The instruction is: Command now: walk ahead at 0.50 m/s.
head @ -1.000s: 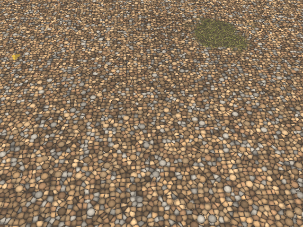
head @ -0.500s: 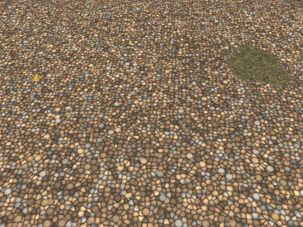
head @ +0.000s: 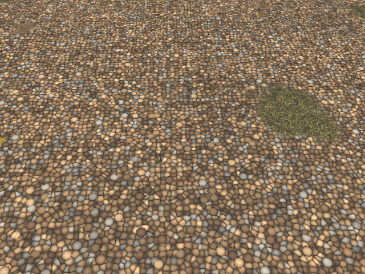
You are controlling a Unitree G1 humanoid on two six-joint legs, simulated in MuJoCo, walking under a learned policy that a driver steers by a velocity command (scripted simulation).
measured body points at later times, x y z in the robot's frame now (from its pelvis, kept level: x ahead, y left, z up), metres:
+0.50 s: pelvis +0.28 -0.08 +0.00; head +0.30 -0.08 +0.45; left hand +0.31 +0.19 -0.13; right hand +0.41 -0.34 -0.13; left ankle +0.38 +0.11 -0.67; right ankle +0.28 -0.16 -0.75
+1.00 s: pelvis +0.55 +0.00 -0.01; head +0.58 +0.02 +0.44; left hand +0.64 +0.27 -0.15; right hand +0.63 -0.26 -0.14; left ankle +0.59 +0.08 -0.75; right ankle +0.54 -0.16 -0.68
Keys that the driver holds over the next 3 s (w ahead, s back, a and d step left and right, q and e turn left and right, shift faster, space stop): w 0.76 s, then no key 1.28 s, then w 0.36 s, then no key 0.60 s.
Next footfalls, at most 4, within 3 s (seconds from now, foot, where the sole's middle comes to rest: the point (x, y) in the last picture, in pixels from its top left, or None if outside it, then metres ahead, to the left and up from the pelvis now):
0.24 right None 0.32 -0.16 -0.79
0.78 left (155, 243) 0.63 0.08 -0.79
1.20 right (214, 224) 0.70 -0.15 -0.79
2.74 left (166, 169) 0.98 0.03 -0.79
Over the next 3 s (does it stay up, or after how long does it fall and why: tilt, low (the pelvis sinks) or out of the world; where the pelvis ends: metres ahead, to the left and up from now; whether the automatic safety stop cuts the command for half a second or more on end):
stays up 0.86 -0.06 -0.02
